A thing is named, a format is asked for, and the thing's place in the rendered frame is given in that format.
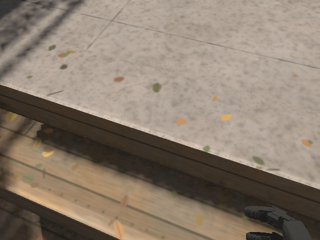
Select stairs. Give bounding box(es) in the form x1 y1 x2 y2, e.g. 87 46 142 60
0 85 320 240

